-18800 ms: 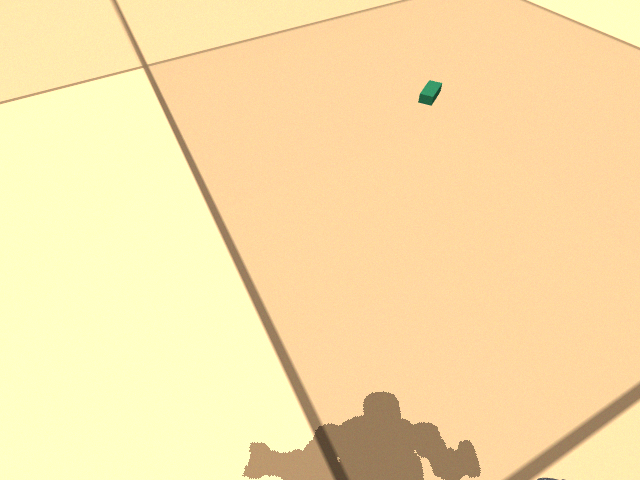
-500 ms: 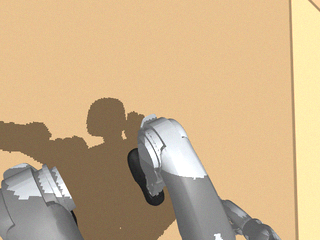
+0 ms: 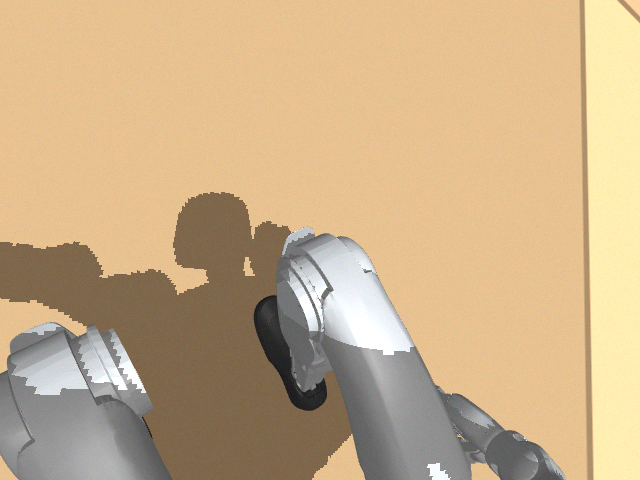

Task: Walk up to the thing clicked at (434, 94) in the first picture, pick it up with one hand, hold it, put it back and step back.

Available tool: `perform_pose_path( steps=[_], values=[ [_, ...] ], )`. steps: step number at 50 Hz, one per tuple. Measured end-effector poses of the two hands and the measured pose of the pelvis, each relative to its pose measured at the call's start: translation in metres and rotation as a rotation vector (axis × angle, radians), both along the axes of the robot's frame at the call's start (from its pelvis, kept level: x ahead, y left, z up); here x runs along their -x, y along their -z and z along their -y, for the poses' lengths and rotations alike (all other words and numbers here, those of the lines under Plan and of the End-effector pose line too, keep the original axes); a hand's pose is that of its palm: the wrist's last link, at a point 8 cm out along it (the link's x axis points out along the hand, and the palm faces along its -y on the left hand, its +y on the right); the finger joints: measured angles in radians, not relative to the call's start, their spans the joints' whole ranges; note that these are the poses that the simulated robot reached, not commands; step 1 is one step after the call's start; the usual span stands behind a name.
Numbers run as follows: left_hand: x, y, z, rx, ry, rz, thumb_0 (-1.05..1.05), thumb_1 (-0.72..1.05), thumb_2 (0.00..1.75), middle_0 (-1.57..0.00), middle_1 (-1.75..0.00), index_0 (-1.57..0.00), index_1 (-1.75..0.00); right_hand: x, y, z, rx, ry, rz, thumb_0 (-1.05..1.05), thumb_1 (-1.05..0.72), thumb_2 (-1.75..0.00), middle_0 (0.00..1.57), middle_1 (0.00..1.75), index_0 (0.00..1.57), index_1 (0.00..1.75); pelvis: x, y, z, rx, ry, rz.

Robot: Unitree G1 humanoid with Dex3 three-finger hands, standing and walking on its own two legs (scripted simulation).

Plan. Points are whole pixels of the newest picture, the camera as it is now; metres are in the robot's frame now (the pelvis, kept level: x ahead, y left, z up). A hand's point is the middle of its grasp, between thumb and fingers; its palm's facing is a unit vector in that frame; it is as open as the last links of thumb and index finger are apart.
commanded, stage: close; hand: left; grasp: from above
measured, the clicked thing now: out of the picture +0.46 +0.34 -0.28
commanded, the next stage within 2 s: settle in 0.92 s
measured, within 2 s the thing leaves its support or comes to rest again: leaves its support in 1.36 s
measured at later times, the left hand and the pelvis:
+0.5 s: hand out of the picture +0.45 +0.33 -0.26, palm faces -0.45 -0.15 -0.88, open 10.8 cm; pelvis +0.00 +0.00 +0.00, yaw +0 degrees
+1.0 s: hand out of the picture +0.45 +0.33 -0.25, palm faces -0.44 -0.15 -0.89, open 10.7 cm; pelvis -0.01 +0.00 +0.00, yaw +0 degrees
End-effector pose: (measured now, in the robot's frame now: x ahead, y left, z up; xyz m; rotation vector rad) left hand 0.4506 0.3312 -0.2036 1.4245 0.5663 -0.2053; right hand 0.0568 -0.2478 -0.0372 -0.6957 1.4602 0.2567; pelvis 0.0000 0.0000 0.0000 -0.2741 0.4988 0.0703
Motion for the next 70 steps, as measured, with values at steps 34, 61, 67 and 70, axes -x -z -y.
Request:
perform_pose_path(
  steps=[34, 61, 67, 70],
  values=[
    [-0.004, -0.006, -0.002, -0.015, -0.010, 0.016, 0.01, -0.02, 0.52, -0.52, -0.72, -0.54, -0.68, 0.007, 0.000, -0.004, -0.003, 0.004, 0.002, 0.00, -0.90, -0.90, 0.20, 0.30, 0.20, 0.30, 0.003, -0.001, 0.000, -0.001, 0.003, 0.006],
    [-0.007, -0.007, -0.003, -0.013, -0.018, 0.015, 0.01, -0.07, 0.55, -0.59, -0.68, -0.61, -0.63, 0.003, -0.002, -0.003, 0.019, -0.001, 0.008, 0.00, -0.91, -0.90, 0.21, 0.30, 0.20, 0.30, 0.003, -0.002, -0.001, 0.004, 0.002, -0.002],
    [-0.005, -0.012, -0.010, -0.014, -0.030, 0.022, 0.01, -0.06, 0.52, -0.62, -0.64, -0.64, -0.58, 0.003, -0.003, 0.002, 0.026, 0.021, 0.008, 0.00, -0.91, -0.90, 0.21, 0.30, 0.20, 0.30, 0.001, -0.001, 0.000, 0.002, 0.000, -0.016],
    [-0.004, -0.019, -0.014, -0.024, -0.024, 0.032, 0.00, -0.05, 0.50, -0.63, -0.61, -0.65, -0.55, 0.001, -0.002, 0.006, 0.029, 0.038, 0.008, 0.00, -0.91, -0.90, 0.21, 0.30, 0.20, 0.30, 0.000, -0.001, 0.000, -0.001, -0.003, -0.029]
  ],
)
